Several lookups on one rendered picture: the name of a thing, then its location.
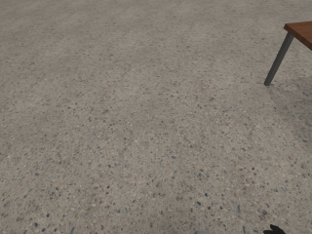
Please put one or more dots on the robot right hand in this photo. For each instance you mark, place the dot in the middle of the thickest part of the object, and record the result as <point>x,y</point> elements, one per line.
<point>275,230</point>

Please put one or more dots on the table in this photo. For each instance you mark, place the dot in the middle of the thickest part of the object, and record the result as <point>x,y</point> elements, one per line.
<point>302,31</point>

